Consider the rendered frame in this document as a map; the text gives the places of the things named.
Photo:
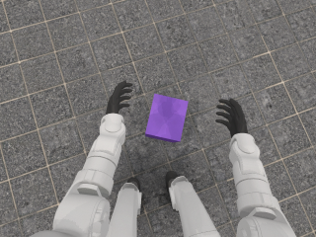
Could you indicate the robot right forearm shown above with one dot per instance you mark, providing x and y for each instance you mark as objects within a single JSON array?
[{"x": 254, "y": 194}]

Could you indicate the left robot shin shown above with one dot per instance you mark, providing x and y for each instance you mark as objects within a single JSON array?
[{"x": 128, "y": 186}]

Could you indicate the right robot upper arm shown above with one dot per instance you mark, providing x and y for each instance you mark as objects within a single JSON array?
[{"x": 253, "y": 226}]

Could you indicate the robot right hand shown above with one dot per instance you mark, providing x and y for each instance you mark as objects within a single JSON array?
[{"x": 236, "y": 119}]

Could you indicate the robot left hand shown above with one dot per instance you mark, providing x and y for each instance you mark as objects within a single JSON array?
[{"x": 114, "y": 105}]

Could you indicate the left robot upper arm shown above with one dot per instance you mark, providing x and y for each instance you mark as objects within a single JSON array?
[{"x": 80, "y": 216}]

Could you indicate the left robot thigh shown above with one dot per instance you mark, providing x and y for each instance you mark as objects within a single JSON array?
[{"x": 124, "y": 219}]

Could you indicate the robot left forearm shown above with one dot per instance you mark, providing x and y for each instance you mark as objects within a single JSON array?
[{"x": 96, "y": 177}]

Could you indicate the carton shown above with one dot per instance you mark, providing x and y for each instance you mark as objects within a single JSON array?
[{"x": 166, "y": 118}]

